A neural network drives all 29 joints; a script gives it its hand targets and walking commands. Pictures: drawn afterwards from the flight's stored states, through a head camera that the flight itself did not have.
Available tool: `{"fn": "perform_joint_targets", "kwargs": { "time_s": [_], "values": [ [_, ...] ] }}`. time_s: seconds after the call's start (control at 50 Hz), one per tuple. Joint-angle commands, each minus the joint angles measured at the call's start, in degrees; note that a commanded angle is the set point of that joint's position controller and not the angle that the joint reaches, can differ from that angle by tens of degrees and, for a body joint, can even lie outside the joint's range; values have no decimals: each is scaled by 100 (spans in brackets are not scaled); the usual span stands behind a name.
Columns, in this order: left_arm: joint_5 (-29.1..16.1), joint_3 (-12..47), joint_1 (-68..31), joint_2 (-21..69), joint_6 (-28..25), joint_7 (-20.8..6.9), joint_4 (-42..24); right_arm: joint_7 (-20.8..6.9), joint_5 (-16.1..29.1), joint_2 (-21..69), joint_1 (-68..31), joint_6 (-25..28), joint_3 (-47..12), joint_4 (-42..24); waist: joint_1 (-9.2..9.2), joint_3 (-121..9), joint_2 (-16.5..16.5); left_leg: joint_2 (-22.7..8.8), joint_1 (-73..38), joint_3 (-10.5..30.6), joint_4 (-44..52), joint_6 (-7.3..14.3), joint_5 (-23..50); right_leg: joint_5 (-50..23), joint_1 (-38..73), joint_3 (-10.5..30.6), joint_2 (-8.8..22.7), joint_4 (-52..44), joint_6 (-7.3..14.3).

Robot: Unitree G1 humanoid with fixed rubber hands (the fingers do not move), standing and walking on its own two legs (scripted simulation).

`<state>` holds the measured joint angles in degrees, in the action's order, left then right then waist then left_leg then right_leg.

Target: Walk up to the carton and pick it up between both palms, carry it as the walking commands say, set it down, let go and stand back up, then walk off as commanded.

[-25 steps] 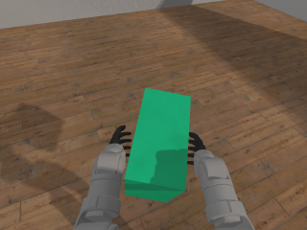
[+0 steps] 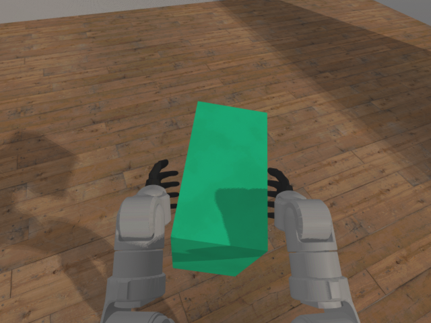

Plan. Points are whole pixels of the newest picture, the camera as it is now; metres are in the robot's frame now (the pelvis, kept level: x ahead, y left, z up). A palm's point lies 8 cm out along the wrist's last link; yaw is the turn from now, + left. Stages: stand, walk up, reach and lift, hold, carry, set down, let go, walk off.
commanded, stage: carry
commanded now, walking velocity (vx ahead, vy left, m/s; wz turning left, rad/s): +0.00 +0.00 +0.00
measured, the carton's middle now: (217, 194) +0.36 +0.01 +0.00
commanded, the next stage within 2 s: none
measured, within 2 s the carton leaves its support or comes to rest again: neither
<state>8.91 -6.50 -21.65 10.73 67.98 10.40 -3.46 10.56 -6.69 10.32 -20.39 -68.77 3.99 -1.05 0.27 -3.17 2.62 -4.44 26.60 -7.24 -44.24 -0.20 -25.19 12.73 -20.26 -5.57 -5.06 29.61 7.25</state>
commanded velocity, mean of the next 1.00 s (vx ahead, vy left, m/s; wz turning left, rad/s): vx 0.00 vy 0.00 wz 0.00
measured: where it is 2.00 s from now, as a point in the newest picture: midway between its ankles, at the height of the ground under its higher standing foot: outside the picture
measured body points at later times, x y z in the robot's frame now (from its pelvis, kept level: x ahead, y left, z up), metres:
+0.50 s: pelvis -0.05 +0.02 +0.01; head -0.06 +0.04 +0.45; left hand +0.27 +0.15 +0.08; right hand +0.26 -0.09 +0.07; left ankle -0.06 +0.10 -0.73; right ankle +0.03 -0.04 -0.73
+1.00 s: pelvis -0.05 +0.07 +0.00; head -0.03 +0.07 +0.45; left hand +0.27 +0.20 +0.03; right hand +0.27 -0.04 +0.02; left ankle -0.06 +0.10 -0.73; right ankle +0.03 -0.04 -0.73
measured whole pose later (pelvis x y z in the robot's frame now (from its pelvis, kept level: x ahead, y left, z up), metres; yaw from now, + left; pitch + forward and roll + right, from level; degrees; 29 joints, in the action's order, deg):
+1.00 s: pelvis -0.05 +0.07 +0.00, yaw +0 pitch +3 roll +0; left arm 12.5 -7.1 -19.1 9.9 49.4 7.0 10.6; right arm 8.0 -10.7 10.1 -19.6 -51.4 4.0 13.5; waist 0.1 -2.3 0.9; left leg 3.7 15.5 -9.4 -26.7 6.6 -15.4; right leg 6.0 -23.3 -3.3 0.6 25.9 1.3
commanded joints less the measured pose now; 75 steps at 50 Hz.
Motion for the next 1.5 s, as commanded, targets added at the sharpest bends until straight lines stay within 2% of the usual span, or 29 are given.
{"fn": "perform_joint_targets", "kwargs": {
  "time_s": [0.0,0.04,0.08,0.12,0.14,0.16,0.2,0.24,0.26,0.28,0.34,0.38,0.4,0.44,0.46,0.5,0.58,0.7,0.84,0.94,0.96,1.08,1.12,1.14,1.28,1.3,1.32,1.42,1.48],
  "values": [
    [-2294,3080,-2560,5935,108,-1453,-512,-1524,2481,6314,-3061,49,-3460,-1058,-165,-2420,17,103,209,76,-111,-40,-497,-4019,2257,2019,2161,-513,400],
    [-2303,3095,-2703,5859,178,-1424,-634,-1469,2487,6312,-3045,4,-3382,-1081,-146,-2680,-152,324,-174,-21,677,-75,-180,-4437,2557,1823,2073,-392,237],
    [-2241,3009,-2627,5796,236,-1427,-536,-1437,2431,6267,-2959,-51,-3338,-1004,-104,-2796,168,407,-692,-82,1304,-48,262,-4340,2612,1771,1923,-487,-67],
    [-1958,2707,-2442,5694,138,-1469,-37,-1447,2186,6161,-2911,47,-3072,-690,-35,-3063,317,213,-1712,94,2042,49,1225,-3595,2287,1530,1704,-482,-217],
    [-2203,2966,-2524,5797,129,-1479,-501,-1464,2411,6323,-3048,68,-3365,-1206,-31,-3113,156,73,-1987,236,1952,116,1500,-3555,2072,1377,1640,-490,-331],
    [-2133,2907,-2613,5847,130,-1529,-242,-1455,2296,6345,-3183,44,-3256,-999,-54,-3013,347,24,-2073,385,1789,173,1471,-3525,2036,1434,1569,-613,-414],
    [-2201,2972,-2523,6044,67,-1549,-301,-1465,2408,6422,-3376,116,-3459,-1336,-41,-2840,323,23,-1992,201,1925,149,1320,-3482,2081,1356,1515,-759,-391],
    [-1911,2723,-2739,5852,-123,-1561,-25,-1459,2045,6300,-3304,310,-3061,-797,-12,-2699,-125,-79,-1761,291,1743,187,1269,-2612,1991,1198,1475,-795,-339],
    [-1877,2673,-2724,5872,-243,-1577,-31,-1463,1959,6258,-3050,405,-2921,-648,-9,-2631,-63,-107,-1711,322,1732,223,1113,-2029,1839,1265,1495,-880,-271],
    [-2014,2834,-2662,5998,-238,-1589,-182,-1449,2141,6289,-3351,428,-3186,-1184,-30,-2490,63,-90,-1603,304,1717,239,984,-1684,1736,1329,1538,-966,-292],
    [-1860,2741,-2656,6003,-301,-1609,197,-1498,1881,6248,-2949,443,-2905,-437,-16,-2181,-307,-197,-1476,428,1846,348,924,-951,1237,1281,1510,-1013,-211],
    [-1951,2899,-2652,5995,-291,-1611,36,-1519,1963,6298,-2871,428,-3037,-521,-28,-2143,-318,-237,-1380,507,1979,411,658,-334,1159,1252,1465,-1087,-255],
    [-1774,2637,-2645,5853,-402,-1626,344,-1543,1726,6225,-2739,484,-2753,46,-29,-1961,-177,-247,-1416,581,2059,419,601,-299,889,1295,1427,-1136,-298],
    [-1790,2710,-2467,6012,-449,-1641,442,-1575,1845,6256,-3031,597,-2913,-298,-50,-1921,-451,-403,-1399,772,2291,444,712,-413,823,1115,1312,-918,-325],
    [-1555,2424,-2563,5868,-542,-1660,963,-1576,1488,6118,-2872,675,-2527,433,-51,-1771,-360,-436,-1181,839,2363,460,283,-130,916,1137,1258,-999,-356],
    [-1622,2360,-2557,6013,-673,-1709,1041,-1567,1595,6216,-3166,839,-2605,223,-43,-1574,-326,-498,-1018,992,2589,495,-75,206,652,1093,1175,-976,-355],
    [-1421,2068,-2687,5906,-1039,-1735,1459,-1553,1259,6131,-3210,1191,-2289,669,-58,-1348,-179,-549,-728,1084,2733,495,-203,115,632,1118,1148,-908,-354],
    [-1482,2329,-2862,5893,-1480,-1744,1154,-1485,1129,6096,-2979,1628,-2287,695,-35,-1648,-418,-547,-989,1029,2750,489,245,-251,655,1022,1113,-765,-384],
    [-1400,2725,-2739,5886,-2008,-1657,736,-1509,1054,6021,-2502,2091,-2456,520,45,-1832,-631,-888,-1858,1338,2661,358,2350,-105,101,831,922,-456,-389],
    [-1144,2629,-2028,5780,-2204,-1612,883,-1508,1048,5912,-2307,2280,-2540,338,57,-2451,-370,-734,-2321,907,2002,255,4509,-986,554,775,1034,-305,-341],
    [-1060,2536,-2072,5753,-2308,-1604,1017,-1516,1023,5906,-2452,2355,-2568,453,60,-2379,-217,-672,-2269,849,1967,252,4460,-1160,593,799,1057,-298,-331],
    [-1043,2795,-1834,5812,-2436,-1572,791,-1568,1187,5920,-2419,2453,-2842,212,59,-2617,-552,-597,-2533,783,1802,175,4788,-1380,742,821,1122,-82,-290],
    [-797,2528,-1579,5643,-2507,-1562,1173,-1579,932,5749,-2109,2504,-2626,634,57,-2350,-466,-558,-2368,776,1817,173,4809,-1539,651,824,1133,-95,-259],
    [-945,2747,-1728,5754,-2527,-1592,779,-1611,1128,5964,-2279,2520,-2820,265,47,-2292,-435,-563,-2259,783,1819,176,4779,-1585,732,821,1104,-127,-256],
    [-865,2638,-2007,5877,-2541,-1676,1320,-1698,922,5891,-2422,2585,-2585,777,93,-2096,-476,-623,-2513,942,2001,192,4308,-907,381,809,1076,-71,-261],
    [-920,2678,-2084,5872,-2535,-1686,1382,-1701,876,5903,-2323,2563,-2506,1011,84,-1971,-437,-579,-2486,875,2030,332,3934,-864,326,856,1062,-165,-312],
    [-1065,2796,-2131,5904,-2575,-1680,889,-1674,1014,6061,-2198,2571,-2647,621,83,-2134,-301,-558,-2486,918,2000,371,3758,-1038,551,928,1101,-266,-280],
    [-961,2629,-1913,6055,-2542,-1759,1443,-1669,960,6049,-2475,2628,-2700,655,97,-2278,-113,-404,-2306,764,1742,308,3697,-1762,910,941,1225,-175,-236],
    [-933,2662,-2193,5950,-2565,-1764,1373,-1723,865,6058,-2256,2591,-2539,1089,103,-2163,-384,-354,-2197,712,1794,345,3401,-1690,892,897,1237,-171,-193]
  ]
}}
